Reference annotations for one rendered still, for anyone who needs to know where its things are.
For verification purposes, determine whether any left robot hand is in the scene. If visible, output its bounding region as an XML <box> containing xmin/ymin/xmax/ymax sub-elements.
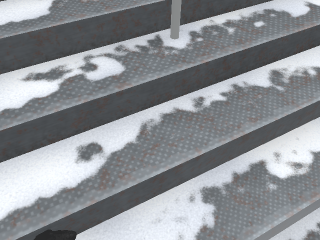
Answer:
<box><xmin>34</xmin><ymin>229</ymin><xmax>77</xmax><ymax>240</ymax></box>

